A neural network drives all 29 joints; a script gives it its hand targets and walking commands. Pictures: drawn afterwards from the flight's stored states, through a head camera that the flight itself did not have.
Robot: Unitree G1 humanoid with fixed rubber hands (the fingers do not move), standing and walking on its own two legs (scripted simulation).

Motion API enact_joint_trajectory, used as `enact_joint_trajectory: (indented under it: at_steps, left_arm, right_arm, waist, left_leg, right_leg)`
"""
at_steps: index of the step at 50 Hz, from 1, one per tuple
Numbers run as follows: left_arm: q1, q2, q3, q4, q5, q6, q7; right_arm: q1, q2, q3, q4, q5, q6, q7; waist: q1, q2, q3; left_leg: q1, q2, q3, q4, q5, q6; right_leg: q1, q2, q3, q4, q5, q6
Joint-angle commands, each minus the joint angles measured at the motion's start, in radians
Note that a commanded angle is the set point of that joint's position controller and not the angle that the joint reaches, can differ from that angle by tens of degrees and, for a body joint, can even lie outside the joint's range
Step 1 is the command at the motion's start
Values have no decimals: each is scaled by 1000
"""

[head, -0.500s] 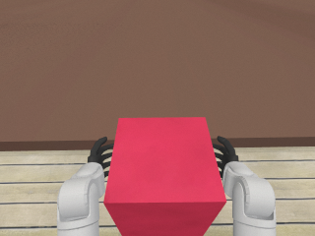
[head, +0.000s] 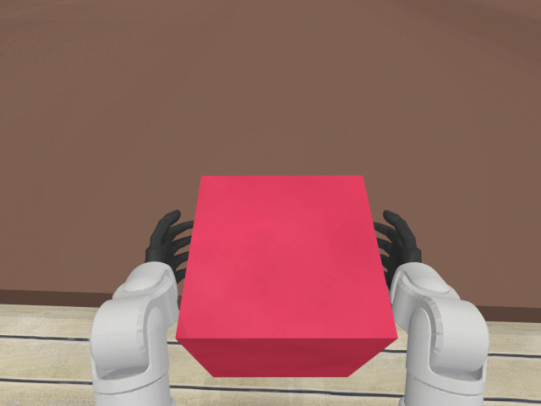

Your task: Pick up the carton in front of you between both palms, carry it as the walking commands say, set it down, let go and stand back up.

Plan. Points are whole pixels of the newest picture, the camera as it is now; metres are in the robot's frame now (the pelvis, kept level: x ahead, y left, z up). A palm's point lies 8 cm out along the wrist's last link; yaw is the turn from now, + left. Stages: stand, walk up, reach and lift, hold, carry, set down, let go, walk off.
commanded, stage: carry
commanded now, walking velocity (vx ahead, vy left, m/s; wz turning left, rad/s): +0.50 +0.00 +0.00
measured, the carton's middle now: (281, 285) +0.29 +0.00 +0.06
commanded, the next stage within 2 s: none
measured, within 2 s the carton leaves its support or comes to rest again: neither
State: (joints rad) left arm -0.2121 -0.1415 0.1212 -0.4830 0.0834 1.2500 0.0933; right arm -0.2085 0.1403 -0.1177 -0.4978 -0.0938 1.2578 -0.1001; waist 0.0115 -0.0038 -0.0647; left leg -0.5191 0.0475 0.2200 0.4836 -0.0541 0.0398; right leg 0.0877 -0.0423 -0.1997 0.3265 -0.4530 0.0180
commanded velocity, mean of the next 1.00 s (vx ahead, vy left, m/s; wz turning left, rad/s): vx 0.50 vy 0.00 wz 0.00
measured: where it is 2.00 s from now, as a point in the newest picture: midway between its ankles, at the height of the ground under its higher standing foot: (262, 181)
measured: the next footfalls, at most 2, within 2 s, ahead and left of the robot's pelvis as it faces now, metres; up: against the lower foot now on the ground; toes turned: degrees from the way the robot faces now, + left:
left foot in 0.02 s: +0.19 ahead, +0.09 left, +0.00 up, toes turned +12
right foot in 0.50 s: +0.48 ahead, -0.08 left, +0.00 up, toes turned -7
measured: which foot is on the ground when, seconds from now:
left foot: up 0.00-0.00, down 0.02-0.50, up 0.52-0.94, down 0.96-1.00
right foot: down 0.00-0.04, up 0.06-0.48, down 0.50-0.98, up 1.00-1.00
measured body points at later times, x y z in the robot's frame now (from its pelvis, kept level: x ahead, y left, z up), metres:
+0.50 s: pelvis +0.32 +0.00 -0.01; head +0.34 -0.01 +0.44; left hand +0.70 +0.15 +0.16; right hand +0.71 -0.15 +0.16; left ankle +0.16 +0.08 -0.71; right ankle +0.44 -0.07 -0.73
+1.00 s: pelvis +0.67 +0.03 +0.03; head +0.74 +0.02 +0.47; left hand +1.07 +0.17 +0.16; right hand +1.06 -0.13 +0.16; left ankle +0.82 +0.10 -0.61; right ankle +0.47 -0.07 -0.64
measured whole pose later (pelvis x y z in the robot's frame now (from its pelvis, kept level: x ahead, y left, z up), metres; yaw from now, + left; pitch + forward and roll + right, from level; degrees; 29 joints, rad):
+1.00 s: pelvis +0.67 +0.03 +0.03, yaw -1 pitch +4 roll +3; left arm -0.73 -0.02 0.31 -0.12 0.03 1.29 0.13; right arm -0.78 0.06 -0.23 -0.07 -0.10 1.28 -0.13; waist -0.04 -0.01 0.09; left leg -0.86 -0.03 0.19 1.07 -0.28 0.17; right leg -0.16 -0.06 -0.01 0.86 -0.26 -0.05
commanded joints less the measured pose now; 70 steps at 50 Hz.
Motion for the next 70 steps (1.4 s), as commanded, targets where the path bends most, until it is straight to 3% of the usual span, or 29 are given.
enact_joint_trajectory:
  at_steps: [1, 2, 3, 6, 10, 20, 22, 24, 25, 26, 27, 30, 32, 36, 40, 42, 44, 46, 47, 48, 49, 50, 51, 53, 56, 58, 61, 67, 70]
  left_arm:
    - [-518, -686, -682, -86, -393, 37, -231]
    - [-563, -683, -687, -98, -402, 57, -224]
    - [-599, -668, -683, -93, -402, 66, -222]
    - [-692, -717, -678, -41, -405, 69, -217]
    - [-809, -716, -676, 56, -391, 64, -197]
    - [-1144, -757, -572, 369, -435, 81, -179]
    - [-1224, -776, -540, 419, -447, 80, -181]
    - [-1258, -792, -504, 476, -453, 76, -183]
    - [-1255, -799, -481, 505, -459, 75, -187]
    - [-1302, -779, -455, 520, -462, 75, -188]
    - [-1304, -807, -444, 532, -474, 71, -190]
    - [-1429, -927, -452, 417, -523, 61, -203]
    - [-1477, -963, -458, 335, -539, 57, -200]
    - [-1408, -938, -497, 218, -507, 51, -183]
    - [-1324, -849, -560, 169, -488, 45, -181]
    - [-1317, -831, -587, 185, -503, 44, -196]
    - [-1313, -830, -592, 240, -510, 50, -211]
    - [-1301, -843, -589, 294, -508, 55, -224]
    - [-1291, -848, -588, 301, -500, 52, -230]
    - [-1305, -850, -587, 304, -492, 47, -234]
    - [-1292, -875, -583, 305, -471, 39, -233]
    - [-1252, -854, -561, 316, -457, 43, -230]
    - [-1256, -831, -543, 336, -422, 38, -219]
    - [-1249, -815, -495, 308, -373, 26, -197]
    - [-1222, -780, -458, 317, -309, 20, -166]
    - [-1193, -764, -449, 344, -282, 18, -158]
    - [-1179, -739, -453, 388, -273, 31, -147]
    - [-1255, -712, -437, 487, -293, 84, -131]
    - [-1350, -745, -428, 544, -354, 112, -143]
  right_arm:
    - [-503, 713, 677, -51, 390, 29, 223]
    - [-531, 678, 655, -24, 378, 35, 226]
    - [-542, 685, 655, -4, 392, 42, 225]
    - [-674, 724, 679, -30, 428, 55, 226]
    - [-831, 717, 684, 38, 463, 54, 231]
    - [-1156, 737, 557, 385, 489, 67, 222]
    - [-1229, 765, 532, 439, 492, 65, 215]
    - [-1287, 799, 509, 481, 497, 65, 207]
    - [-1326, 806, 496, 492, 494, 64, 201]
    - [-1330, 836, 478, 525, 485, 71, 197]
    - [-1344, 833, 451, 533, 471, 73, 189]
    - [-1433, 907, 431, 467, 450, 62, 162]
    - [-1422, 920, 420, 422, 427, 56, 147]
    - [-1304, 885, 444, 353, 361, 38, 122]
    - [-1243, 808, 501, 295, 318, 29, 116]
    - [-1232, 771, 513, 309, 302, 29, 119]
    - [-1219, 738, 514, 353, 301, 34, 122]
    - [-1196, 769, 537, 401, 319, 35, 132]
    - [-1202, 793, 554, 396, 343, 29, 140]
    - [-1224, 827, 573, 375, 370, 21, 150]
    - [-1236, 855, 584, 368, 413, 13, 166]
    - [-1238, 885, 601, 390, 443, 1, 177]
    - [-1229, 922, 614, 381, 473, 4, 186]
    - [-1352, 985, 652, 305, 545, -6, 206]
    - [-1423, 1020, 672, 271, 614, -7, 220]
    - [-1436, 1006, 658, 279, 625, -4, 225]
    - [-1424, 959, 615, 330, 611, 17, 230]
    - [-1328, 859, 473, 566, 536, 72, 246]
    - [-1344, 826, 406, 635, 499, 90, 239]
  waist:
    - [-49, -46, -330]
    - [-49, 208, -439]
    - [-56, 304, -405]
    - [-39, 54, -342]
    - [-42, 106, -344]
    - [-63, 139, -230]
    - [-36, 169, -263]
    - [48, 83, -368]
    - [102, -4, -436]
    - [40, -228, -496]
    - [76, -301, -536]
    - [63, -110, -480]
    - [57, -71, -503]
    - [73, -79, -494]
    - [138, -91, -448]
    - [114, -59, -363]
    - [60, -60, -301]
    - [-38, -204, -416]
    - [-124, -244, -518]
    - [-222, -158, -613]
    - [-171, 42, -677]
    - [-160, 357, -857]
    - [-123, 240, -832]
    - [-108, 56, -625]
    - [-107, 17, -491]
    - [-99, -32, -441]
    - [-110, 39, -431]
    - [-106, 153, -330]
    - [-61, 194, -318]
  left_leg:
    - [578, 11, -49, -23, -131, 21]
    - [809, 323, -560, -111, -355, 174]
    - [819, 368, -774, -244, -266, 224]
    - [657, 301, -460, -177, 61, 158]
    - [568, 240, -275, -225, 47, 125]
    - [616, 160, -121, -149, 274, 120]
    - [596, 162, -80, -39, 434, 104]
    - [508, 90, 7, 277, 473, 45]
    - [308, 58, -40, 491, 183, 23]
    - [36, -55, -105, 695, -404, -6]
    - [-164, -113, -202, 933, -482, -4]
    - [-321, -32, -246, 1065, -325, 31]
    - [-344, -12, -234, 1067, -300, 37]
    - [-553, -6, -175, 1073, -326, 38]
    - [-950, 28, -165, 1408, -523, 84]
    - [-929, 43, -134, 1267, -540, 85]
    - [-465, 23, -61, 776, -403, 90]
    - [19, -129, 71, 626, -256, 113]
    - [217, -164, 61, 518, -179, 104]
    - [424, -183, -1, 282, -116, 95]
    - [635, 28, -453, 101, -75, 189]
    - [790, 299, -1009, -7, 349, 392]
    - [806, 238, -910, 93, 488, 357]
    - [687, 209, -782, 86, 186, 272]
    - [640, 167, -619, 38, 63, 219]
    - [614, 178, -564, 3, 161, 211]
    - [633, 165, -439, -21, 469, 199]
    - [614, 91, -248, -74, 515, 137]
    - [600, 90, -193, 10, 719, 87]
  right_leg:
    - [-208, -113, -16, 455, 661, -52]
    - [-511, -3, 14, 785, 359, -8]
    - [-710, 81, 111, 963, -22, -21]
    - [-766, -57, 212, 987, 96, -80]
    - [-716, -56, 166, 811, 192, -54]
    - [-719, 11, 40, 321, 389, -67]
    - [-595, 48, 24, 296, 390, -99]
    - [-273, 117, -51, 163, 425, -103]
    - [-19, -18, 118, 166, 422, -110]
    - [187, -316, 591, 154, 635, -215]
    - [272, -356, 800, 66, 479, -347]
    - [197, -270, 552, 101, 621, -287]
    - [187, -248, 474, 112, 617, -254]
    - [284, -231, 413, 150, 745, -255]
    - [488, -276, 467, 135, 758, -308]
    - [384, -224, 403, 69, 705, -257]
    - [28, -148, 231, -91, 854, -223]
    - [-131, -128, 94, 62, 1596, -193]
    - [-114, -129, 86, 254, 1726, -177]
    - [-127, -99, 66, 548, 1582, -139]
    - [-389, 14, 145, 903, 705, -82]
    - [-547, 204, 270, 1391, 144, -38]
    - [-627, 161, 438, 1512, 138, -79]
    - [-835, 93, 360, 1474, 101, -96]
    - [-938, 56, 282, 1344, 57, -116]
    - [-932, 24, 250, 1116, -9, -92]
    - [-911, 22, 186, 845, 156, -90]
    - [-732, 75, 39, 322, 452, -92]
    - [-529, 117, -1, 183, 486, -115]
